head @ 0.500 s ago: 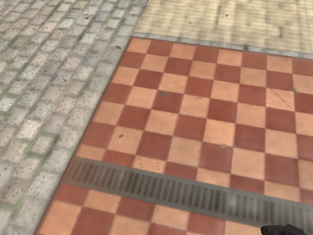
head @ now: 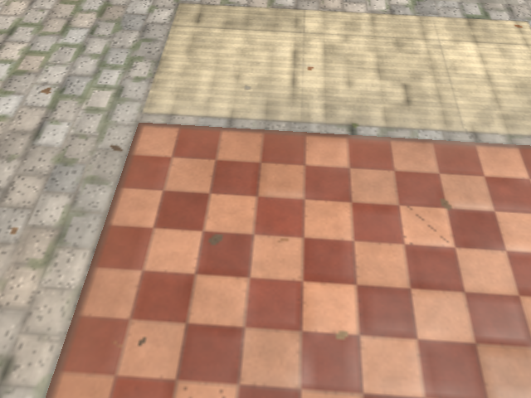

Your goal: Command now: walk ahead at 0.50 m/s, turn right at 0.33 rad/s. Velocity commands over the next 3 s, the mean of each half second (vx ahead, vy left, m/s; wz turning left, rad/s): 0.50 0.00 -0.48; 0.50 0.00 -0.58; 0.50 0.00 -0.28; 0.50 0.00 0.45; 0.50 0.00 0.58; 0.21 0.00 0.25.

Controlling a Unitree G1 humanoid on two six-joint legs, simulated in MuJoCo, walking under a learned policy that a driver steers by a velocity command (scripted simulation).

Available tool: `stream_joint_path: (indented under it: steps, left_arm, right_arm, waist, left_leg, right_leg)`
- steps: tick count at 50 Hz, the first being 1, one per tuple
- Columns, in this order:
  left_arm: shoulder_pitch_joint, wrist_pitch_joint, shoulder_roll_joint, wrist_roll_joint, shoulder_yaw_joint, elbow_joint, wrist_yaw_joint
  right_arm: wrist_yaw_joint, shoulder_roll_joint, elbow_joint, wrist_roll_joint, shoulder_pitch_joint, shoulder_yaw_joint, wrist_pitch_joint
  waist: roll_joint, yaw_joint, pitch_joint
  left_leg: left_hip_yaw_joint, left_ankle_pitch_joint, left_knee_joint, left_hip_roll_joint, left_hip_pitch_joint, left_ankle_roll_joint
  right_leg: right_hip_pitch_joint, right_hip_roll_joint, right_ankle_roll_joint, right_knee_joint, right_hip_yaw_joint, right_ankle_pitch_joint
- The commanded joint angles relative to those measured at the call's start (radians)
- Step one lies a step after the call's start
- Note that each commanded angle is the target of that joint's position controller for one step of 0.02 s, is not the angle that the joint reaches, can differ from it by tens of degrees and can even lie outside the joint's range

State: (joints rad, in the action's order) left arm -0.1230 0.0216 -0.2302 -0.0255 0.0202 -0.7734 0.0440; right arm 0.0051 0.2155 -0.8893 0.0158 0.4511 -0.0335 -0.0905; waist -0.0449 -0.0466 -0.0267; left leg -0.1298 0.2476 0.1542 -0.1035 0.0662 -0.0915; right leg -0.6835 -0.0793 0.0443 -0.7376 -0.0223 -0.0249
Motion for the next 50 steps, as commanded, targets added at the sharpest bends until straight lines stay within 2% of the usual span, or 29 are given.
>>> stream_joint_path:
  steps: [1,3,5,6,7,8,9,10,11,12,13,15,18,20,23,28,30,31,32,33,34,35,36,37,38,40,43,47,50]
  left_arm:
    - [0.155,0.019,-0.044,-0.001,0.003,0.097,0.004]
    - [0.143,0.021,-0.046,-0.004,0.004,0.097,0.005]
    - [0.056,0.020,-0.066,-0.006,0.015,0.073,0.001]
    - [-0.043,0.024,-0.089,-0.010,0.026,0.046,-0.003]
    - [-0.190,0.032,-0.117,-0.018,0.044,0.001,-0.009]
    - [-0.349,0.032,-0.192,-0.033,0.073,-0.033,-0.022]
    - [-0.315,0.022,-0.291,-0.024,0.101,-0.018,-0.033]
    - [-0.320,0.012,-0.257,0.021,0.100,-0.025,-0.032]
    - [-0.253,0.009,-0.226,0.024,0.093,-0.027,-0.038]
    - [-0.212,0.010,-0.177,0.021,0.082,-0.028,-0.038]
    - [-0.181,0.015,-0.153,0.021,0.076,-0.027,-0.039]
    - [-0.167,0.030,-0.131,0.027,0.066,-0.028,-0.040]
    - [-0.206,0.044,-0.175,0.028,0.077,-0.040,-0.037]
    - [-0.246,0.042,-0.180,0.028,0.080,-0.048,-0.036]
    - [-0.308,0.039,-0.183,0.029,0.083,-0.058,-0.036]
    - [-0.372,0.032,-0.200,0.011,0.087,-0.059,-0.051]
    - [-0.328,0.033,-0.221,0.007,0.093,-0.042,-0.059]
    - [-0.289,0.036,-0.233,0.006,0.095,-0.031,-0.059]
    - [-0.267,0.041,-0.238,0.009,0.096,-0.027,-0.052]
    - [-0.265,0.049,-0.204,0.019,0.086,-0.017,-0.041]
    - [-0.323,0.055,-0.098,0.040,0.061,0.014,-0.040]
    - [-0.391,0.049,-0.128,0.033,0.062,0.036,-0.040]
    - [-0.347,0.030,-0.180,0.008,0.069,-0.003,-0.046]
    - [-0.272,0.025,-0.173,0.000,0.069,0.000,-0.034]
    - [-0.248,0.020,-0.150,0.001,0.066,0.006,-0.026]
    - [-0.241,-0.004,-0.131,-0.015,0.062,0.007,-0.009]
    - [-0.179,-0.020,-0.112,-0.013,0.055,0.040,0.007]
    - [-0.041,-0.020,-0.095,-0.010,0.043,0.092,0.021]
    - [0.062,-0.012,-0.072,-0.006,0.027,0.126,0.035]
  right_arm:
    - [-0.018,0.122,0.010,0.004,0.064,-0.022,-0.009]
    - [-0.028,0.137,-0.003,0.008,0.052,-0.022,-0.005]
    - [-0.041,0.164,-0.011,0.012,0.034,-0.027,0.004]
    - [-0.045,0.181,-0.014,0.018,0.023,-0.031,0.013]
    - [-0.046,0.196,-0.006,0.015,0.005,-0.033,0.021]
    - [-0.044,0.183,0.029,0.009,-0.012,-0.027,0.017]
    - [-0.016,0.076,0.084,-0.002,0.050,-0.008,0.008]
    - [-0.013,0.156,0.100,0.010,-0.063,-0.025,0.000]
    - [-0.008,0.152,0.133,-0.001,-0.143,-0.020,-0.017]
    - [-0.008,0.151,0.135,-0.002,-0.154,-0.017,-0.026]
    - [-0.008,0.143,0.131,0.009,-0.157,-0.018,-0.016]
    - [-0.002,0.122,0.131,0.033,-0.122,-0.013,0.025]
    - [0.007,0.102,0.162,0.037,-0.188,-0.008,0.054]
    - [0.008,0.104,0.199,0.034,-0.293,-0.007,0.056]
    - [0.012,0.103,0.232,0.025,-0.405,-0.001,0.053]
    - [0.017,0.121,0.285,0.014,-0.538,0.006,0.037]
    - [0.014,0.147,0.277,0.011,-0.481,-0.001,0.027]
    - [0.008,0.167,0.253,0.009,-0.401,-0.009,0.022]
    - [-0.003,0.193,0.213,0.011,-0.270,-0.021,0.012]
    - [-0.018,0.242,0.189,0.026,-0.123,-0.037,-0.001]
    - [-0.035,0.322,0.197,0.049,-0.011,-0.054,0.001]
    - [-0.031,0.346,0.196,0.036,-0.070,-0.066,0.019]
    - [-0.027,0.236,0.215,0.027,-0.156,-0.048,0.028]
    - [-0.023,0.163,0.216,0.018,-0.203,-0.031,0.028]
    - [-0.020,0.139,0.208,0.020,-0.221,-0.023,0.026]
    - [-0.019,0.134,0.175,0.013,-0.194,-0.021,0.011]
    - [-0.007,0.143,0.146,-0.001,-0.155,-0.028,-0.016]
    - [-0.004,0.144,0.113,0.003,-0.117,-0.032,-0.015]
    - [-0.005,0.157,0.095,0.003,-0.099,-0.036,-0.013]
  waist:
    - [0.086,-0.025,-0.082]
    - [0.099,-0.006,-0.067]
    - [0.142,0.040,-0.008]
    - [0.147,0.084,0.047]
    - [0.130,0.151,0.124]
    - [0.053,0.217,0.230]
    - [-0.192,0.121,0.297]
    - [-0.040,0.167,0.301]
    - [-0.004,0.138,0.141]
    - [0.066,0.096,0.066]
    - [0.088,0.059,0.021]
    - [0.059,0.015,0.032]
    - [0.035,0.016,0.011]
    - [0.016,0.048,-0.018]
    - [-0.010,0.099,-0.011]
    - [-0.023,0.146,-0.015]
    - [-0.034,0.102,-0.007]
    - [-0.039,0.062,0.017]
    - [-0.008,0.000,0.079]
    - [0.059,-0.065,0.187]
    - [0.214,-0.070,0.335]
    - [0.396,0.002,0.380]
    - [0.185,0.021,0.205]
    - [0.086,0.017,0.096]
    - [0.087,0.035,0.047]
    - [0.148,0.052,0.015]
    - [0.144,0.058,0.014]
    - [0.131,0.041,-0.020]
    - [0.130,0.021,-0.040]
  left_leg:
    - [0.037,-0.545,-0.027,0.298,0.002,-0.034]
    - [0.006,-0.756,0.048,0.314,0.059,-0.020]
    - [-0.022,-1.070,0.210,0.324,0.109,-0.008]
    - [-0.035,-1.140,0.360,0.329,0.105,-0.006]
    - [-0.057,-1.043,0.569,0.321,0.021,-0.001]
    - [-0.068,-0.716,0.867,0.291,-0.196,0.008]
    - [-0.026,0.259,1.252,0.058,-0.664,0.060]
    - [0.176,0.248,1.319,0.066,-0.801,0.049]
    - [0.195,0.127,1.248,0.131,-0.842,0.046]
    - [0.180,0.068,1.154,0.163,-0.787,0.052]
    - [0.179,0.062,1.091,0.184,-0.731,0.066]
    - [0.173,0.068,1.010,0.197,-0.642,0.100]
    - [0.139,0.004,0.890,0.199,-0.662,0.133]
    - [0.127,-0.097,0.773,0.198,-0.700,0.147]
    - [0.128,-0.223,0.629,0.177,-0.711,0.146]
    - [0.142,-0.226,0.473,0.134,-0.704,0.124]
    - [0.159,-0.173,0.398,0.117,-0.583,0.101]
    - [0.153,-0.124,0.372,0.093,-0.457,0.083]
    - [0.140,-0.115,0.325,0.075,-0.280,0.061]
    - [0.238,-0.044,0.301,0.184,-0.047,0.021]
    - [0.565,0.143,0.263,0.466,0.199,-0.035]
    - [0.966,0.220,0.121,0.572,0.224,-0.130]
    - [0.842,0.321,0.115,0.529,0.078,-0.118]
    - [0.665,0.248,0.102,0.469,-0.052,-0.096]
    - [0.530,0.114,0.076,0.420,-0.133,-0.069]
    - [0.367,-0.078,0.052,0.366,-0.205,-0.049]
    - [0.258,-0.243,0.020,0.372,-0.190,-0.066]
    - [0.118,-0.324,-0.008,0.352,-0.161,-0.065]
    - [0.023,-0.351,-0.006,0.330,-0.162,-0.042]
  right_leg:
    - [0.004,0.035,0.030,0.099,-0.053,-0.022]
    - [0.063,0.073,0.063,0.141,-0.087,0.048]
    - [0.169,0.138,0.106,0.146,-0.127,0.166]
    - [0.270,0.170,0.132,0.163,-0.131,0.210]
    - [0.465,0.184,0.167,0.230,-0.102,0.197]
    - [0.724,0.024,0.230,0.251,0.112,0.293]
    - [1.021,-0.269,0.413,0.314,0.675,0.251]
    - [1.028,-0.259,0.418,0.416,0.780,0.266]
    - [0.886,-0.233,0.370,0.449,0.607,0.204]
    - [0.746,-0.192,0.324,0.475,0.511,0.083]
    - [0.643,-0.140,0.289,0.486,0.432,-0.023]
    - [0.546,-0.078,0.265,0.509,0.339,-0.118]
    - [0.483,-0.029,0.255,0.539,0.290,-0.133]
    - [0.480,-0.005,0.227,0.549,0.285,-0.116]
    - [0.540,0.012,0.187,0.519,0.293,-0.135]
    - [0.668,-0.027,0.175,0.438,0.368,-0.209]
    - [0.657,-0.043,0.146,0.393,0.398,-0.236]
    - [0.622,-0.033,0.125,0.335,0.395,-0.316]
    - [0.587,0.009,0.103,0.195,0.369,-0.376]
    - [0.484,0.075,0.078,-0.034,0.315,-0.250]
    - [0.280,0.172,0.053,-0.331,0.199,0.246]
    - [0.081,0.224,0.045,-0.487,0.138,0.589]
    - [0.022,0.132,0.049,-0.552,0.148,0.493]
    - [0.040,0.101,0.042,-0.519,0.130,0.407]
    - [0.069,0.073,0.034,-0.472,0.121,0.368]
    - [0.106,0.045,0.019,-0.435,0.103,0.346]
    - [0.050,0.032,0.009,-0.415,0.095,0.285]
    - [-0.030,0.016,-0.009,-0.281,0.065,0.147]
    - [0.029,0.016,0.000,-0.089,0.009,0.039]
